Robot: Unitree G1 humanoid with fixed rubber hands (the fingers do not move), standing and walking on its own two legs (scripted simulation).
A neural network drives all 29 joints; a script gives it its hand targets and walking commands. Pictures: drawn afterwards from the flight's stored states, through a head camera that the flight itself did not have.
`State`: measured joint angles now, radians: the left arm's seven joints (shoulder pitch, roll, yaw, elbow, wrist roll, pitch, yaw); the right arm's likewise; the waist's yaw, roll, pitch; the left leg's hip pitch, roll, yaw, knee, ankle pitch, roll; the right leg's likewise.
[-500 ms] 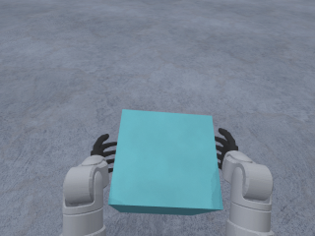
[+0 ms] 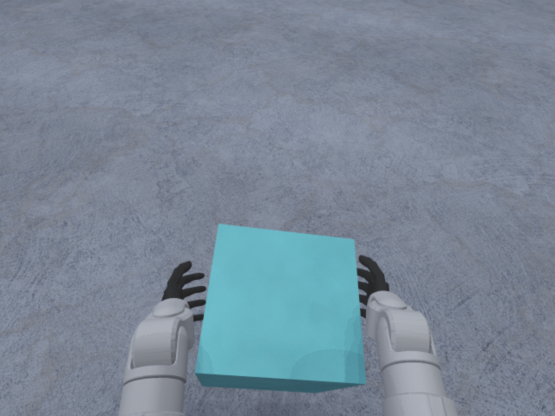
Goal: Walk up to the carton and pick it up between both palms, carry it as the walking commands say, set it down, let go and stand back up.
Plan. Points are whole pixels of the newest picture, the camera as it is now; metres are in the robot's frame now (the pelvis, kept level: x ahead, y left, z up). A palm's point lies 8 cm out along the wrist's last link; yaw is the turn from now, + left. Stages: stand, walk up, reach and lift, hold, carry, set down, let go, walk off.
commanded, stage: set down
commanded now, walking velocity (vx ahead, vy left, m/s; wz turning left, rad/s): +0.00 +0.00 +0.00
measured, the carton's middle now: (272, 318) +0.29 +0.01 -0.06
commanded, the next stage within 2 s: none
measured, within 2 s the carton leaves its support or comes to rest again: neither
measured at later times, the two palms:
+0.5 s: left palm (185, 293) +0.32 +0.16 -0.02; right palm (367, 283) +0.33 -0.14 -0.01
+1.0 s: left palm (202, 313) +0.33 +0.14 -0.12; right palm (359, 305) +0.34 -0.15 -0.11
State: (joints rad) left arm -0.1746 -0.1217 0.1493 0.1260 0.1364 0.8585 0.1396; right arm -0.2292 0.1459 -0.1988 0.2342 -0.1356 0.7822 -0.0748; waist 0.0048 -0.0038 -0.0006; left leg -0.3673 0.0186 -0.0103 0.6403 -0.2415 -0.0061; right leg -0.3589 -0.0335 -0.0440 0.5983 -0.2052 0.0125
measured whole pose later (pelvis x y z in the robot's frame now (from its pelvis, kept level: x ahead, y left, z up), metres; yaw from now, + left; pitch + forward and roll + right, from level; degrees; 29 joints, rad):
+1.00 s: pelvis +0.01 -0.01 -0.03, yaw -1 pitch +25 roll +0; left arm -0.33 -0.14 0.33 0.49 0.24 0.14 0.03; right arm -0.40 0.20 -0.36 0.54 -0.29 0.12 -0.05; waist 0.00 0.00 -0.06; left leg -0.96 0.02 -0.01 0.78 -0.26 -0.02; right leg -0.97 -0.02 -0.02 0.77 -0.23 0.01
